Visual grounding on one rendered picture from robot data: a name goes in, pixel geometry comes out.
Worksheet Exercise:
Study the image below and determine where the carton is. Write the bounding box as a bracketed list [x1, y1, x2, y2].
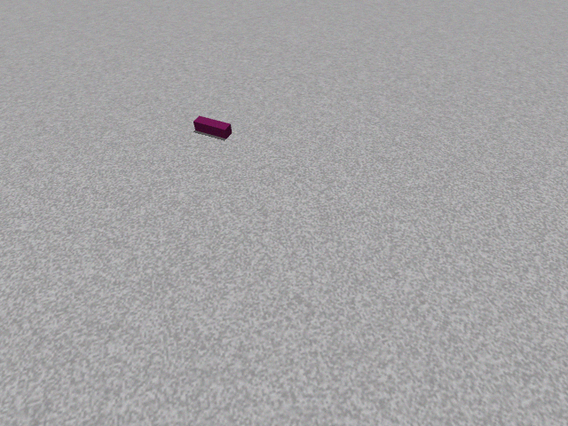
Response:
[193, 116, 232, 138]

